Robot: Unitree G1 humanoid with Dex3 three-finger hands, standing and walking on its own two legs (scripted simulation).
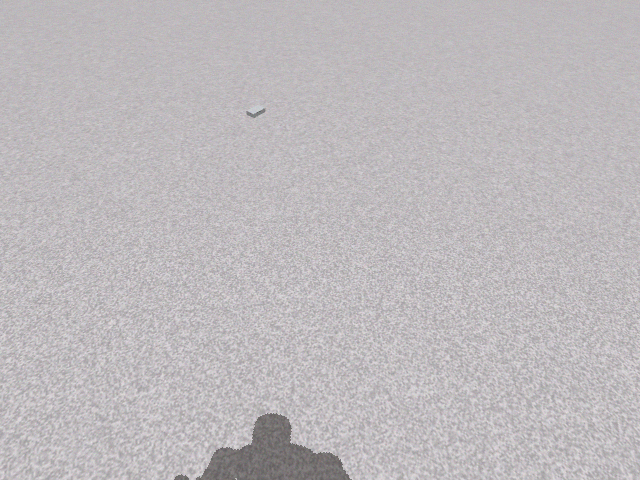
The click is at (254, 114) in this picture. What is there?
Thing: flat box
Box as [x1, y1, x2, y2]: [246, 105, 264, 117]
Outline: 264,108 259,105 256,105 246,111 248,115 254,117 263,112
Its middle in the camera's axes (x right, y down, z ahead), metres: -0.38 -0.78 +2.46
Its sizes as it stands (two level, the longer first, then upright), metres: 0.102 0.062 0.026
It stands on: the floor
